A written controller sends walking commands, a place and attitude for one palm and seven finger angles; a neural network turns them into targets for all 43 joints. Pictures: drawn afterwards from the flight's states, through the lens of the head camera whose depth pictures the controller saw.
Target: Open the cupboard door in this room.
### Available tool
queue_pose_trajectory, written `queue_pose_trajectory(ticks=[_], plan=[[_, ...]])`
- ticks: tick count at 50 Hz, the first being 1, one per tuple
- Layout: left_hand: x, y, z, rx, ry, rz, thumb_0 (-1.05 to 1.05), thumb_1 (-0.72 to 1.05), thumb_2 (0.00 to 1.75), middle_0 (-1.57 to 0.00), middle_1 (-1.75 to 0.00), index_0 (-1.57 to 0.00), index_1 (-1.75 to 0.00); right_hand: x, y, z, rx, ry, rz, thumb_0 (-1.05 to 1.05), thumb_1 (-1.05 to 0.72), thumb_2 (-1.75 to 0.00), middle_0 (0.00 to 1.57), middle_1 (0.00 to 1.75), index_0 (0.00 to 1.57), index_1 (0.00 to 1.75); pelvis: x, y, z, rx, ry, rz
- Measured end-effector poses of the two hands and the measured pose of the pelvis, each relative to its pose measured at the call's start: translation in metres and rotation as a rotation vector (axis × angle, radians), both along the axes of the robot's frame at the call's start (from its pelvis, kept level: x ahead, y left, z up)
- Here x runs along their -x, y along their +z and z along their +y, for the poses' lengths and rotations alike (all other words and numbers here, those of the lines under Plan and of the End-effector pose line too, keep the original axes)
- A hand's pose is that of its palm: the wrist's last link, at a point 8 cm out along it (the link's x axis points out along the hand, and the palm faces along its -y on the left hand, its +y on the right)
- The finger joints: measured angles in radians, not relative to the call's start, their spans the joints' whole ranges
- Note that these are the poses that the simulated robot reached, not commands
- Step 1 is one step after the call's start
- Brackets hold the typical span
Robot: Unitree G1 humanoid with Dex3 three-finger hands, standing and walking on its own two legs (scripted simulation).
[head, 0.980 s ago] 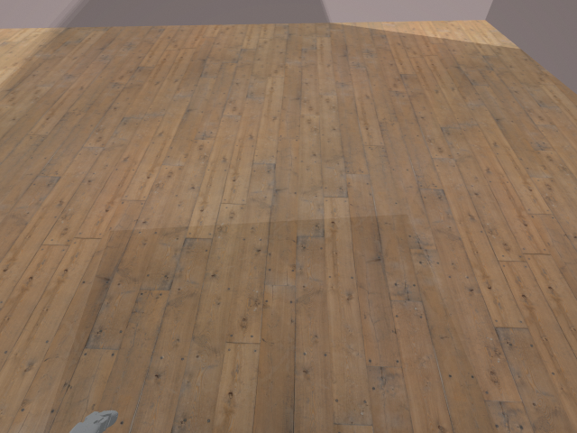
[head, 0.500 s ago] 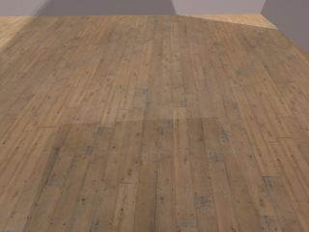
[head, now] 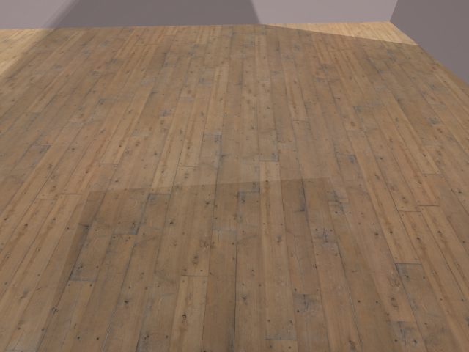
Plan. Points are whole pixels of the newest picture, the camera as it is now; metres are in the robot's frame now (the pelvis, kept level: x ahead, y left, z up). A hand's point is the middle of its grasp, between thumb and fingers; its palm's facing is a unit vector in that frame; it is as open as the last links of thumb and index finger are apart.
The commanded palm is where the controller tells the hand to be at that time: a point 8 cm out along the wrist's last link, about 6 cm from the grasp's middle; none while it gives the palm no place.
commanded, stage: turn or walk to find it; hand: left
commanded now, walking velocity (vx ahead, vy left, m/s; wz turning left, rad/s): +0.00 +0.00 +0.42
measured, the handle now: out of the picture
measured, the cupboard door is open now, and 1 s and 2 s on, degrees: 0 0 0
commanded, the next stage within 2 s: none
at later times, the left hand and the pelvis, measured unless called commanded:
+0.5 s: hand out of the picture +0.02 +0.22 -0.17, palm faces +0.15 -0.96 -0.25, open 7.4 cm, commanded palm none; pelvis -0.03 +0.00 -0.01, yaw +9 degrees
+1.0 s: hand out of the picture -0.12 +0.20 -0.20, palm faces +0.42 -0.88 -0.23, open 7.4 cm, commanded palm none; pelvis -0.06 +0.00 -0.02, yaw +24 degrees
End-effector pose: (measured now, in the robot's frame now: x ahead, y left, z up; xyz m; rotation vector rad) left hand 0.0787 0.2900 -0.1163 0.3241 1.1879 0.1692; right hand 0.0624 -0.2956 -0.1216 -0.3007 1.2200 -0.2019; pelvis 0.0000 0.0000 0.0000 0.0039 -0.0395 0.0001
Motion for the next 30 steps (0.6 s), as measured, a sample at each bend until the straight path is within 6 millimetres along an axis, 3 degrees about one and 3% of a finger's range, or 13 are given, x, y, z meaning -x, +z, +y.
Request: queue_pose_trajectory(ticks=[6, 16, 20, 25, 30], plan=[[0.006, -0.006, -0.004, 0.008, 0.037, -0.006, 0.00, 0.90, 0.89, -0.20, -0.29, -0.20, -0.30, 0.003, -0.007, 0.009, -0.011, 0.014, 0.027, 0.00, -0.90, -0.90, 0.20, 0.30, 0.20, 0.30, 0.003, -0.004, 0.001, 0.003, 0.030, 0.012], [0.045, -0.040, -0.017, 0.098, 0.112, 0.048, 0.00, 0.90, 0.89, -0.20, -0.29, -0.20, -0.30, 0.017, -0.024, 0.062, -0.080, 0.038, 0.069, 0.00, -0.90, -0.90, 0.20, 0.30, 0.20, 0.30, 0.011, -0.018, 0.017, 0.005, 0.082, 0.025], [0.057, -0.037, -0.020, 0.103, 0.151, 0.056, 0.00, 0.91, 0.89, -0.20, -0.29, -0.20, -0.30, 0.025, -0.024, 0.076, -0.110, 0.053, 0.086, 0.00, -0.90, -0.90, 0.20, 0.30, 0.20, 0.30, 0.018, -0.014, 0.014, 0.011, 0.113, 0.035], [0.068, -0.024, -0.029, 0.092, 0.205, 0.021, 0.00, 0.91, 0.89, -0.20, -0.29, -0.20, -0.30, 0.029, -0.026, 0.072, -0.129, 0.080, 0.107, 0.00, -0.90, -0.90, 0.20, 0.30, 0.20, 0.30, 0.026, -0.009, 0.004, 0.023, 0.160, 0.049], [0.085, -0.019, -0.044, 0.052, 0.252, -0.031, 0.00, 0.91, 0.89, -0.20, -0.29, -0.20, -0.30, 0.020, -0.039, 0.048, -0.139, 0.110, 0.095, 0.00, -0.90, -0.90, 0.20, 0.30, 0.20, 0.30, 0.034, -0.016, -0.016, 0.007, 0.207, 0.053]])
